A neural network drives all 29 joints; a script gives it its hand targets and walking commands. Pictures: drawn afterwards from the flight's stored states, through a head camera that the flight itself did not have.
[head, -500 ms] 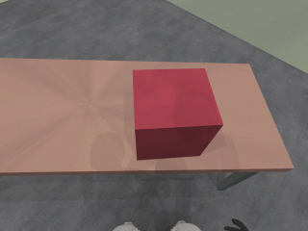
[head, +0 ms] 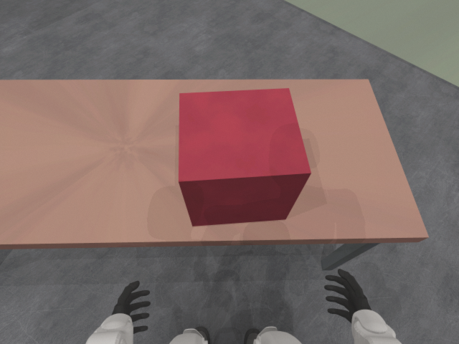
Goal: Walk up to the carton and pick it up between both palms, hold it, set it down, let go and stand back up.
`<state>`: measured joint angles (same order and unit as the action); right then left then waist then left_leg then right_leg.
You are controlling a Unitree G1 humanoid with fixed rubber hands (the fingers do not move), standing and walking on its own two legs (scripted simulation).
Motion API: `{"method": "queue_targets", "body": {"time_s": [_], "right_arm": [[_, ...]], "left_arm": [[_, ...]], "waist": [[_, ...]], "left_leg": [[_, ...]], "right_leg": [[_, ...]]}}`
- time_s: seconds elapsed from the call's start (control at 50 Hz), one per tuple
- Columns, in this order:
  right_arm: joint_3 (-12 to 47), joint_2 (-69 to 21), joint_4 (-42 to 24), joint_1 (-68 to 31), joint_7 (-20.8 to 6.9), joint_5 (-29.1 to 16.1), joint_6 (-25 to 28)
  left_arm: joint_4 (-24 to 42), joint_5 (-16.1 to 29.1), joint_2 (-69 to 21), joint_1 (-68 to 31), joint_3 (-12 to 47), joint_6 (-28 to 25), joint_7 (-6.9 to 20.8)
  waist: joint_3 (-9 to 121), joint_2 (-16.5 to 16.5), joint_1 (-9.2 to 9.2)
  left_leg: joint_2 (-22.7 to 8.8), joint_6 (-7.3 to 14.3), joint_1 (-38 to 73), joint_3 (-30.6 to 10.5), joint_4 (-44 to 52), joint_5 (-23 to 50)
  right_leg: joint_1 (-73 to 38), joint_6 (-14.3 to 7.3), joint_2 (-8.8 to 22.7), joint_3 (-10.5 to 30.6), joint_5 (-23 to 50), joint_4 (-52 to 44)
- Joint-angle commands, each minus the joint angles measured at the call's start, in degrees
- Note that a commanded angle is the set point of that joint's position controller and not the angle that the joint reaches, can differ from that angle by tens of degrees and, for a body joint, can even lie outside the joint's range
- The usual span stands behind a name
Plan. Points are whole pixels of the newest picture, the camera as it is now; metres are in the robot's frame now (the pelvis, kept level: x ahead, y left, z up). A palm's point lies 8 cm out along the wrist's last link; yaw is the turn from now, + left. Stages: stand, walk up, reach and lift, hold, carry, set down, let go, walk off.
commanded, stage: reach and lift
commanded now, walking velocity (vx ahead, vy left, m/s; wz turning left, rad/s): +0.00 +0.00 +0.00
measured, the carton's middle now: (237, 162) +0.48 +0.00 -0.07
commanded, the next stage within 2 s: none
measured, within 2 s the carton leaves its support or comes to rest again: neither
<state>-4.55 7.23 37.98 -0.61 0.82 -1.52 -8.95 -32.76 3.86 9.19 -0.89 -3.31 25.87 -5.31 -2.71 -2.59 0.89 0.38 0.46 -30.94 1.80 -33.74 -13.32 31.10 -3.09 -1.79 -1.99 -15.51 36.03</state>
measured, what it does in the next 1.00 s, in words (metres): shifts its weight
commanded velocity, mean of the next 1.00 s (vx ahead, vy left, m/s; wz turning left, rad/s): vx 0.00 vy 0.00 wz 0.00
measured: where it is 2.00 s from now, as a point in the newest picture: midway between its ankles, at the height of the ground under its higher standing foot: outside the picture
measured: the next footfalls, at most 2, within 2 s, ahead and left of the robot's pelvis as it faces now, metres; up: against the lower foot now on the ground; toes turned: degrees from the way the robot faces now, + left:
none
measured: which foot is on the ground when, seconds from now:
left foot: down 0.00-1.00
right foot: down 0.00-1.00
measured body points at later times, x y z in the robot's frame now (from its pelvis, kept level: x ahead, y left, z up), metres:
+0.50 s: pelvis -0.06 -0.01 -0.01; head -0.03 -0.01 +0.43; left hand +0.14 +0.23 -0.11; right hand +0.14 -0.20 -0.10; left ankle +0.02 +0.11 -0.72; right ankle +0.02 -0.08 -0.72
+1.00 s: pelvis -0.09 +0.02 -0.04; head -0.08 +0.03 +0.41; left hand +0.24 +0.20 -0.07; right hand +0.20 -0.21 -0.06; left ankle +0.02 +0.11 -0.72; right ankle +0.02 -0.08 -0.72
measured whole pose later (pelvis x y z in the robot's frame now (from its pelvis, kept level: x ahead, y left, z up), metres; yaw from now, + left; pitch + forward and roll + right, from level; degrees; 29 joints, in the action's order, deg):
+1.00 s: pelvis -0.09 +0.02 -0.04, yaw -1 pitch -1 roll +2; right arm -7.9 8.3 44.4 -15.6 -5.9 -2.0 -4.2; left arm -45.8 6.4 9.1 -20.8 -0.5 9.5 -8.6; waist -1.9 -3.5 1.5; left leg 4.3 1.7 -32.0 0.2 -49.2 -15.9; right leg 33.5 -2.6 -0.8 -0.3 -19.3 52.4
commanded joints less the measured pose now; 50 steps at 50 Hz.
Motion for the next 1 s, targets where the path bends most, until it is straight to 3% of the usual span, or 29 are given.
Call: {"method": "queue_targets", "body": {"time_s": [0.0,0.06,0.12,0.16,0.2,0.24,0.28,0.32,0.38,0.44,0.48,0.5,0.52,0.54,0.56,0.58,0.62,0.64,0.66,0.68,0.7,0.72,0.76,0.82,0.86,0.92,0.98], "right_arm": [[5.5,-1.9,-8.3,-6.9,1.4,-5.1,-9.6],[8.2,-0.8,-3.7,-1.7,3.6,-7.8,-12.4],[8.9,2.1,-4.4,1.2,6.4,-9.1,-9.4],[8.2,2.6,-4.9,1.6,8.4,-8.3,-4.7],[7.5,2.1,-5.9,-0.3,9.1,-5.8,-0.2],[6.8,1.4,-8.7,-3.6,8.5,-2.8,3.4],[6.9,1.2,-13.1,-6.1,7.7,-1.3,6.1],[6.9,0.7,-16.8,-9.7,7.4,-1.3,7.7],[6.6,-0.3,-19.7,-11.7,6.8,-2.3,8.7],[5.0,1.1,-18.7,-10.3,5.0,-3.6,6.4],[2.7,3.4,-16.8,-10.8,3.2,-4.8,3.0],[1.0,5.0,-15.5,-11.2,1.9,-5.6,1.4],[-0.4,7.9,-12.9,-8.5,0.8,-6.7,0.9],[-1.8,10.7,-9.4,-6.7,-0.2,-6.9,1.5],[-2.0,11.7,-7.1,-8.5,-0.8,-5.9,1.8],[-2.0,11.6,-6.7,-11.6,-1.4,-4.2,1.8],[-1.8,8.7,-6.3,-17.5,-3.3,-1.4,2.4],[-1.7,6.6,-7.2,-20.4,-4.5,0.1,2.6],[-0.8,4.9,-7.8,-21.9,-5.1,1.3,3.2],[-0.5,3.5,-7.8,-26.5,-4.5,0.7,3.8],[-1.6,3.4,-8.0,-30.9,-4.1,0.6,3.8],[-2.2,3.0,-8.7,-32.2,-4.3,1.0,4.0],[-2.2,3.0,-9.0,-31.4,-5.1,0.8,5.0],[-2.9,4.3,-6.0,-30.9,-5.9,0.5,6.3],[-3.8,5.8,-3.8,-30.8,-6.2,0.3,6.6],[-5.0,9.1,-2.5,-31.8,-6.7,-0.8,7.5],[-6.3,13.6,-2.7,-34.0,-8.0,-2.4,8.8]], "left_arm": [[8.6,5.3,10.0,-17.2,0.6,1.6,2.2],[0.5,3.6,11.1,-10.4,-0.8,2.9,4.8],[-1.1,-1.1,11.2,-4.1,-3.1,1.7,7.8],[-0.7,-4.2,11.2,-1.1,-5.9,-1.0,9.5],[-1.3,-5.4,11.2,-1.6,-7.3,-5.0,10.0],[-2.3,-4.6,11.3,-5.3,-6.6,-9.5,9.4],[-2.2,-3.5,12.0,-10.3,-5.3,-13.5,9.2],[-0.5,-1.7,13.1,-16.2,-3.9,-16.7,9.6],[5.8,2.0,14.0,-23.1,-0.7,-20.6,8.6],[12.1,4.7,13.6,-24.8,2.6,-20.6,5.8],[12.4,6.1,10.9,-23.8,6.3,-18.3,2.9],[10.0,7.0,6.8,-22.9,8.3,-17.9,0.6],[6.9,5.6,1.7,-20.0,8.7,-19.4,-1.7],[3.9,3.4,-0.3,-16.7,7.8,-22.0,-2.8],[0.6,2.6,-0.4,-17.3,7.5,-23.4,-3.0],[-2.7,2.1,0.1,-20.0,7.2,-23.3,-2.8],[-7.7,2.2,4.4,-24.0,5.7,-21.8,-2.9],[-9.0,2.7,7.9,-25.9,4.5,-20.7,-2.8],[-9.1,1.3,10.7,-27.1,1.6,-19.3,-1.5],[-6.8,0.2,12.0,-29.5,-1.7,-17.8,-0.3],[-3.9,0.6,11.3,-31.6,-2.6,-16.3,-0.5],[-2.9,1.0,10.5,-33.1,-2.5,-15.6,-1.5],[-2.4,0.6,9.1,-34.2,-1.8,-16.1,-2.8],[-2.6,-0.2,8.2,-35.7,-1.5,-17.5,-3.1],[-3.6,0.3,7.6,-36.2,-0.8,-17.8,-3.3],[-3.9,2.5,6.4,-37.0,2.0,-18.9,-3.5],[-3.0,7.1,3.3,-37.9,7.0,-21.6,-4.9]], "waist": [[39.2,0.3,-0.33],[36.6,2.3,-1.55],[31.4,4.4,-2.35],[27.8,6.2,-2.62],[22.3,6.2,-3.62],[15.6,3.7,-4.18],[12.9,-2.8,-3.57],[13.8,-6.4,-1.82],[17.2,-8.2,0.09],[20.9,-3.2,1.45],[20.5,5.2,2.18],[19.3,13.3,2.11],[18.2,19.4,1.78],[16.6,22.0,1.43],[15.8,19.9,0.56],[14.5,16.6,0.23],[12.1,7.2,-0.59],[10.9,0.2,-0.99],[10.7,-11.4,-0.52],[11.7,-15.6,0.49],[13.1,-11.0,0.09],[13.9,-8.1,-0.68],[14.7,-4.9,-1.97],[16.5,0.8,-2.24],[17.5,3.1,-1.81],[20.2,3.2,-0.43],[23.4,6.0,0.66]], "left_leg": [[0.2,1.3,-7.7,-1.2,-0.4,7.9],[0.6,-0.5,-2.8,-0.9,1.7,14.8],[1.0,-1.6,7.9,-2.1,6.0,17.8],[0.8,-1.9,13.2,-2.9,8.2,15.7],[0.4,-1.2,15.6,-2.7,10.0,11.0],[0.4,0.1,14.7,-1.7,9.9,3.3],[2.5,0.8,18.8,-1.8,4.3,1.0],[3.9,0.9,21.5,-2.6,-0.8,1.9],[5.3,1.4,20.4,-3.1,-6.0,-1.4],[4.5,2.6,17.6,-3.3,-8.1,-9.8],[-0.1,4.5,8.8,-4.3,-4.2,-23.0],[-6.1,6.5,-3.9,-7.2,3.8,-37.5],[-10.6,8.4,-16.0,-11.1,11.5,-48.4],[-11.2,8.7,-24.4,-11.4,16.3,-48.6],[-9.5,7.4,-24.6,-10.5,16.7,-44.2],[-7.6,6.1,-21.8,-9.1,15.1,-41.6],[-3.4,4.7,-15.2,-4.1,9.0,-30.2],[0.4,3.2,-7.4,-1.5,3.3,-21.2],[6.4,0.9,6.5,-0.7,-7.9,-7.2],[7.9,0.5,11.1,-1.3,-14.6,1.2],[5.8,0.8,5.9,-1.0,-12.1,0.9],[4.8,1.2,1.6,-0.3,-10.0,-1.4],[5.0,1.4,2.2,0.0,-8.4,-4.7],[5.2,1.1,2.6,0.2,-8.0,-8.7],[4.9,1.0,2.2,0.1,-7.9,-11.2],[4.5,0.7,5.5,-1.0,-9.1,-14.3],[0.9,0.8,4.8,-4.5,-5.2,-24.4]], "right_leg": [[-22.3,4.5,7.7,12.1,26.8,0.3],[-22.8,4.4,6.0,9.3,28.2,-4.5],[-24.1,3.5,4.4,9.2,27.9,-10.6],[-21.8,3.0,4.2,10.2,23.8,-12.9],[-18.1,2.5,4.3,10.0,13.5,-15.2],[-13.3,2.7,5.4,9.5,-1.9,-17.3],[-4.7,1.4,9.1,12.6,-14.9,-20.6],[2.1,0.0,11.5,16.6,-21.7,-21.6],[6.4,-1.7,11.6,16.7,-26.8,-17.3],[8.2,-2.5,8.8,13.3,-28.2,-10.2],[3.9,-0.3,3.6,5.1,-23.8,-1.8],[-8.3,3.0,-2.0,-2.7,-15.6,6.8],[-25.0,5.1,-6.4,-7.4,-6.3,14.6],[-38.1,5.2,-8.0,-7.8,-0.7,18.5],[-40.2,4.8,-7.2,-6.8,-0.7,16.8],[-36.7,4.8,-6.1,-5.6,-5.4,13.2],[-26.2,4.6,-1.4,-2.6,-16.9,4.4],[-16.2,3.6,2.7,2.1,-26.2,-3.0],[-0.7,1.4,10.0,13.8,-38.3,-14.0],[8.2,0.6,13.7,23.4,-43.2,-19.6],[2.4,2.1,12.5,25.6,-40.2,-18.7],[-3.7,3.5,10.9,24.3,-37.7,-16.7],[-5.6,2.7,9.7,20.1,-34.1,-13.3],[-5.1,1.0,8.3,17.1,-30.8,-8.8],[-4.8,0.5,7.3,14.8,-29.0,-5.9],[-0.3,-0.5,6.1,11.3,-26.9,-2.2],[-0.4,0.0,2.1,3.8,-20.1,5.3]]}}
